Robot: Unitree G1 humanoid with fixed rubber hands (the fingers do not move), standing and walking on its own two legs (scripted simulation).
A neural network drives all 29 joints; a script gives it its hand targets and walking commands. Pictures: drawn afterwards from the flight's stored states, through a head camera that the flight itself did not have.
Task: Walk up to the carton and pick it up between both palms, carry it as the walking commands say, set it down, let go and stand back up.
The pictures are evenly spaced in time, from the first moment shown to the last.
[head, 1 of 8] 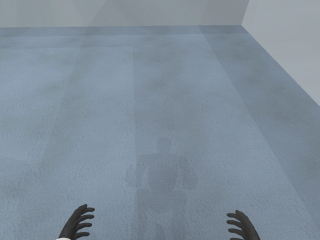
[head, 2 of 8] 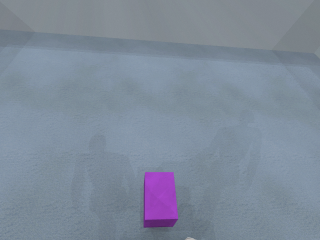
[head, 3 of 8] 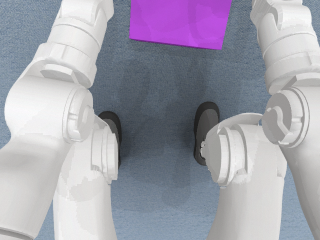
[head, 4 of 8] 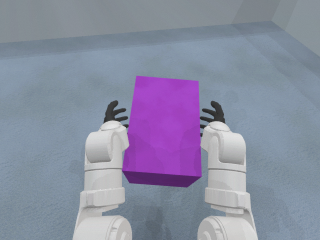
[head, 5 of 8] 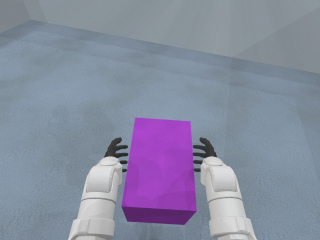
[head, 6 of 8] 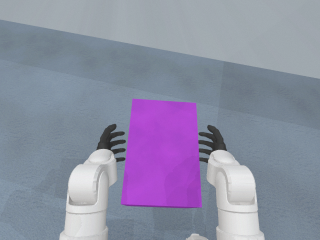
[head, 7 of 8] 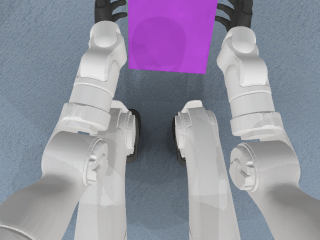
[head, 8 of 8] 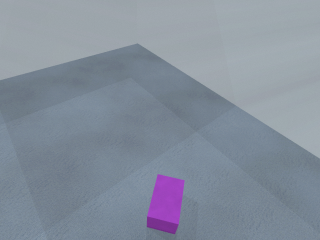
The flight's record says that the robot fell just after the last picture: no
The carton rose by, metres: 0.71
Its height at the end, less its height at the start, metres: +0.00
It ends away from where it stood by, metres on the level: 2.67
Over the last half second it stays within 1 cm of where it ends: yes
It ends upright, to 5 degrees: yes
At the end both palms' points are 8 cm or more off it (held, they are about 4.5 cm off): yes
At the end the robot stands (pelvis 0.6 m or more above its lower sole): yes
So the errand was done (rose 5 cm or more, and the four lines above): yes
